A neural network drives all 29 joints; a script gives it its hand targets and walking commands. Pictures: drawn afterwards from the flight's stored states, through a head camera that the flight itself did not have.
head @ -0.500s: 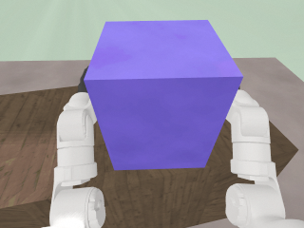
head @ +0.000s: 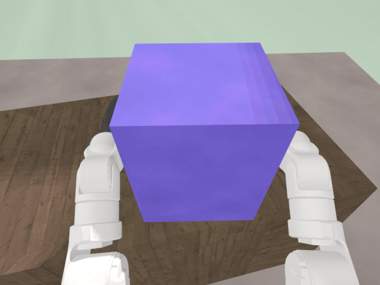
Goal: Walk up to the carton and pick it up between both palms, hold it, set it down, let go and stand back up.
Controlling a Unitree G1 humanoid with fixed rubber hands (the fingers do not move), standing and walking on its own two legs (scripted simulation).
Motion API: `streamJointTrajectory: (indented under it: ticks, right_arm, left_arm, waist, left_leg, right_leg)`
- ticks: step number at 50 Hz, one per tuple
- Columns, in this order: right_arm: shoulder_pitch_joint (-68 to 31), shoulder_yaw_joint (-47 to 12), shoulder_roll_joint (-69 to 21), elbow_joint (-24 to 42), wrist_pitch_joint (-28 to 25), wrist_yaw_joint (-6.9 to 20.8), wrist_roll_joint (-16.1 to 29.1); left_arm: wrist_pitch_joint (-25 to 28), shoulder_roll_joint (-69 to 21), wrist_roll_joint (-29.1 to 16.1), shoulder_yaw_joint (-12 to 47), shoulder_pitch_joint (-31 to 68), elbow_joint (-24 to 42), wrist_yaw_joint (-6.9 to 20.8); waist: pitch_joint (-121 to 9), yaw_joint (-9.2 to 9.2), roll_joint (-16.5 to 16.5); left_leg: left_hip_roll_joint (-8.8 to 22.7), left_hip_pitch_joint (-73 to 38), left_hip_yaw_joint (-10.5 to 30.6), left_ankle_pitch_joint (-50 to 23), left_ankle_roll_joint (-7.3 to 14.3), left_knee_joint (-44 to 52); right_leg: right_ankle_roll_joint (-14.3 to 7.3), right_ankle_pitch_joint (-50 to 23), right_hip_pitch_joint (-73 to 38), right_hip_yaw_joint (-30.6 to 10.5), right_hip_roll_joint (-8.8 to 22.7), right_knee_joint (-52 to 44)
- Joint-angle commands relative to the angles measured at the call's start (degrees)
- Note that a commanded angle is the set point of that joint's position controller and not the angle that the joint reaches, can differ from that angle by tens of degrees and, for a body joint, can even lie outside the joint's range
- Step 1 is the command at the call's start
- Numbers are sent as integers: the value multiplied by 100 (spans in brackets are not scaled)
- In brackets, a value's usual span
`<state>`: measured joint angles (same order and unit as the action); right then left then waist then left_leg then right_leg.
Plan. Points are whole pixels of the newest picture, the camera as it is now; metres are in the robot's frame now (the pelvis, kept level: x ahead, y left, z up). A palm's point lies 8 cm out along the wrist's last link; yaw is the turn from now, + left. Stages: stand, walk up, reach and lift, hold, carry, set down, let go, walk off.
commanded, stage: hold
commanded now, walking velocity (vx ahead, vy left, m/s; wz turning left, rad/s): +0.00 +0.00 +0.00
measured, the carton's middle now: (198, 138) +0.38 +0.00 +0.13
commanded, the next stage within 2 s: set down in 1.02 s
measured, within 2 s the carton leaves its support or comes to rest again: neither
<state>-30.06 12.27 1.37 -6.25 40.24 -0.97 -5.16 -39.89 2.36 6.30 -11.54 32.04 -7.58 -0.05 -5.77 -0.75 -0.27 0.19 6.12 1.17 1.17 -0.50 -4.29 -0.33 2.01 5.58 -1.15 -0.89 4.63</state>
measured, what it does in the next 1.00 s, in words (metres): shifts its weight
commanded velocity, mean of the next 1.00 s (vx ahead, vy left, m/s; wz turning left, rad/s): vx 0.00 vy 0.00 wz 0.00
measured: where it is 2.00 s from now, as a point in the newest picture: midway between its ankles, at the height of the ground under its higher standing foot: outside the picture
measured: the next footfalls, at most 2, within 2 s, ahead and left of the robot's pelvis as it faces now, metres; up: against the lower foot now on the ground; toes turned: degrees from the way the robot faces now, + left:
none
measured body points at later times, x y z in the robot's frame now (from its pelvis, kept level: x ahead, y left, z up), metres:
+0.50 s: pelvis -0.01 +0.01 +0.00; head -0.03 +0.00 +0.45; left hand +0.35 +0.17 +0.20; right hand +0.34 -0.17 +0.19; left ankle +0.01 +0.12 -0.76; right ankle +0.00 -0.11 -0.76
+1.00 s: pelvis -0.05 +0.01 +0.00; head -0.10 +0.01 +0.44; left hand +0.32 +0.18 +0.22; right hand +0.32 -0.16 +0.21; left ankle +0.01 +0.12 -0.76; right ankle +0.00 -0.11 -0.76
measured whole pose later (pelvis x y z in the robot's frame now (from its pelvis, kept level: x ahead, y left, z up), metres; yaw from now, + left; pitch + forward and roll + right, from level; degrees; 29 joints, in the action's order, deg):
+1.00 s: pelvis -0.05 +0.01 +0.00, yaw +0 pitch -1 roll +0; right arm -38.4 14.9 2.5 -8.6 47.6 0.6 -5.8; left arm -47.9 2.6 6.7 -14.1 39.4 -8.6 -0.1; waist -6.6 0.6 0.2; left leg -0.4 9.3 0.8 0.6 0.0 -10.5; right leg 0.5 1.3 8.8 -1.1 -0.4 10.8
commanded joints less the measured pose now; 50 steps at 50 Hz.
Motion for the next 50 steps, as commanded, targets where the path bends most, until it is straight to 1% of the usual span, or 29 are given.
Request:
streamJointTrajectory:
  ticks: [1,3,4,6,7,8,9,10,12,15,17,18,19,23,25,27,31,33,34,37,38,39,42,43,44,45,46,47,50]
  right_arm:
    - [-3289,-2834,-2514,2243,-496,558,1030]
    - [-3101,-2917,-2492,2457,-449,471,1130]
    - [-3026,-2972,-2371,2669,-437,438,1113]
    - [-2930,-2939,-2180,2902,-369,397,1195]
    - [-2901,-2937,-2095,2947,-332,382,1185]
    - [-2850,-2954,-2077,2918,-273,385,1166]
    - [-2734,-2847,-2006,2924,-219,383,1185]
    - [-2677,-2792,-1931,2806,-157,390,1153]
    - [-2594,-2682,-1799,2700,-26,407,1085]
    - [-2772,-2470,-1594,2566,160,436,1034]
    - [-2811,-2364,-1529,2478,224,467,1006]
    - [-2904,-2347,-1559,2330,253,491,1057]
    - [-2892,-2321,-1587,2299,290,516,1083]
    - [-3186,-2353,-1668,2343,342,613,1124]
    - [-3320,-2421,-1712,2410,376,649,1135]
    - [-3251,-2357,-1868,2286,411,698,1154]
    - [-3514,-2442,-2032,2227,414,749,1167]
    - [-3638,-2488,-2059,2197,407,767,1115]
    - [-3737,-2520,-2080,2214,416,781,1122]
    - [-3917,-2370,-2052,2031,429,794,1077]
    - [-3992,-2338,-2126,1940,426,811,1032]
    - [-4078,-2306,-2115,1779,433,830,961]
    - [-4171,-2046,-2027,1330,450,900,862]
    - [-4222,-1969,-1973,1223,449,904,799]
    - [-4320,-1938,-1920,1013,446,911,841]
    - [-4370,-1889,-1942,957,438,929,774]
    - [-4497,-1854,-1924,798,411,950,734]
    - [-4539,-1799,-1913,658,383,969,742]
    - [-4769,-1729,-2054,498,307,1007,647]
  left_arm:
    - [455,-2471,-1099,2689,3049,2049,647]
    - [461,-2388,-1230,2832,2939,2446,556]
    - [445,-2384,-1253,2926,2846,2641,514]
    - [372,-2250,-1264,2856,2613,2684,430]
    - [324,-2186,-1277,2870,2581,2751,409]
    - [298,-2171,-1329,2911,2611,2830,386]
    - [237,-2053,-1307,2813,2518,2807,365]
    - [196,-1916,-1348,2781,2542,2820,344]
    - [86,-1833,-1327,2714,2487,2767,328]
    - [-123,-1788,-1219,2468,2430,2406,310]
    - [-239,-1815,-1227,2385,2464,2233,347]
    - [-263,-1755,-1183,2333,2604,2289,348]
    - [-295,-1792,-1205,2334,2671,2337,351]
    - [-402,-1887,-1176,2368,2789,2352,384]
    - [-441,-1994,-1209,2375,2867,2291,401]
    - [-470,-2044,-1172,2462,3045,2444,443]
    - [-499,-2174,-1202,2547,3342,2521,496]
    - [-517,-2323,-1190,2565,3376,2384,540]
    - [-506,-2279,-1229,2541,3463,2354,561]
    - [-530,-2263,-1200,2424,3680,2144,621]
    - [-526,-2296,-1132,2323,3657,1970,639]
    - [-513,-2233,-1119,2259,3734,1813,676]
    - [-533,-2103,-1001,2018,3907,1376,742]
    - [-517,-2081,-981,1919,3965,1291,757]
    - [-503,-1993,-954,1868,4029,1153,768]
    - [-489,-2013,-901,1741,4051,1009,781]
    - [-472,-2003,-860,1747,4187,894,818]
    - [-451,-2021,-923,1723,4260,791,843]
    - [-379,-2136,-897,1625,4526,625,911]
  waist:
    - [-3075,37,84]
    - [-3050,-39,27]
    - [-3127,-26,141]
    - [-2939,-18,179]
    - [-2859,-16,258]
    - [-2807,-19,102]
    - [-2611,-50,131]
    - [-2549,-33,-20]
    - [-2331,-65,-92]
    - [-2141,-52,-15]
    - [-1945,-15,-6]
    - [-1949,4,41]
    - [-1821,3,-70]
    - [-2031,40,-12]
    - [-2082,84,-101]
    - [-2223,47,91]
    - [-2168,35,82]
    - [-2135,106,234]
    - [-2053,54,122]
    - [-2020,118,91]
    - [-2025,139,-10]
    - [-1915,113,-84]
    - [-1706,132,-78]
    - [-1582,137,-121]
    - [-1517,151,-11]
    - [-1627,149,-203]
    - [-1668,151,-12]
    - [-1602,118,19]
    - [-1666,137,12]
  left_leg:
    - [-290,-1582,-24,-2873,-178,-359]
    - [-264,-1545,24,-3100,-220,-377]
    - [-237,-1669,50,-3252,-225,-378]
    - [-222,-1696,69,-3347,-278,-411]
    - [-228,-1686,17,-3226,-291,-393]
    - [-214,-1640,48,-3046,-290,-400]
    - [-237,-1578,42,-2952,-297,-420]
    - [-233,-1518,56,-2724,-282,-383]
    - [-219,-1344,12,-2443,-281,-372]
    - [-260,-1175,-64,-1777,-252,-271]
    - [-235,-922,-52,-1508,-278,-315]
    - [-241,-940,-112,-1420,-267,-310]
    - [-251,-873,-120,-1427,-263,-309]
    - [-228,-922,-100,-1194,-243,-334]
    - [-252,-896,-132,-1096,-240,-333]
    - [-239,-952,-111,-952,-242,-308]
    - [-248,-875,-168,-561,-227,-306]
    - [-252,-804,-203,-355,-223,-301]
    - [-231,-750,-183,-180,-203,-290]
    - [-204,-607,-163,180,-140,-329]
    - [-213,-565,-166,321,-133,-307]
    - [-225,-500,-193,481,-125,-318]
    - [-253,-451,-221,982,-93,-324]
    - [-210,-449,-168,1109,-101,-338]
    - [-249,-357,-225,1196,-100,-356]
    - [-253,-424,-224,1227,-76,-380]
    - [-236,-377,-197,1315,-71,-394]
    - [-219,-327,-184,1464,-102,-401]
    - [-178,-208,-103,1562,-48,-391]
  right_leg:
    - [374,-3349,-1311,14,-123,436]
    - [360,-3518,-1399,64,-107,432]
    - [353,-3522,-1433,60,-121,460]
    - [351,-3497,-1316,67,-129,387]
    - [342,-3394,-1313,88,-113,357]
    - [340,-3193,-1224,100,-138,333]
    - [341,-3122,-1133,107,-166,336]
    - [363,-2911,-1141,150,-159,347]
    - [359,-2603,-1084,169,-172,320]
    - [369,-2106,-1013,208,-149,222]
    - [308,-1771,-928,204,-140,198]
    - [328,-1667,-880,217,-128,169]
    - [302,-1681,-824,222,-154,185]
    - [300,-1373,-758,187,-155,227]
    - [324,-1345,-761,200,-175,225]
    - [261,-1094,-722,188,-158,227]
    - [250,-689,-529,211,-163,229]
    - [255,-412,-433,211,-164,204]
    - [257,-295,-395,208,-149,228]
    - [260,122,-301,211,-162,281]
    - [289,266,-246,204,-168,253]
    - [303,462,-180,213,-144,236]
    - [277,1029,48,269,-163,220]
    - [269,1080,155,276,-176,207]
    - [263,1120,99,276,-163,218]
    - [296,1216,155,277,-165,243]
    - [278,1313,176,232,-139,279]
    - [251,1302,225,262,-146,306]
    - [254,1264,270,306,-196,410]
